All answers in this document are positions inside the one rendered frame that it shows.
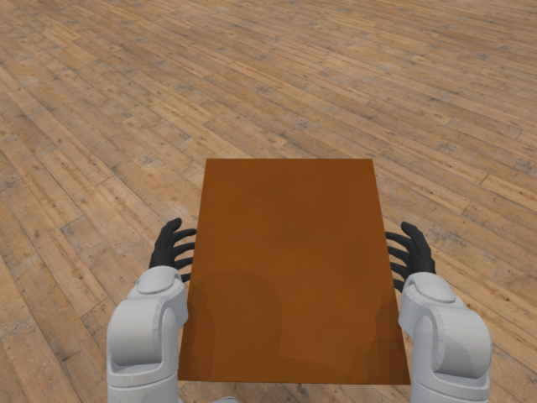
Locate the robot left forearm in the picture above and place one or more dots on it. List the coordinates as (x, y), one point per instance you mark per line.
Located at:
(142, 340)

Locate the carton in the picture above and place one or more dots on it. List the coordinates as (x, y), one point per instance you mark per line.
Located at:
(291, 280)

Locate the right robot hand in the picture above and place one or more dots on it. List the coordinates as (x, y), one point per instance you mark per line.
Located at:
(417, 260)

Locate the robot right forearm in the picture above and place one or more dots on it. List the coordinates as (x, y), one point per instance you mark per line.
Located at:
(452, 346)

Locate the left robot hand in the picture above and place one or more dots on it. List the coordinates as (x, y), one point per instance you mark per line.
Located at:
(164, 253)

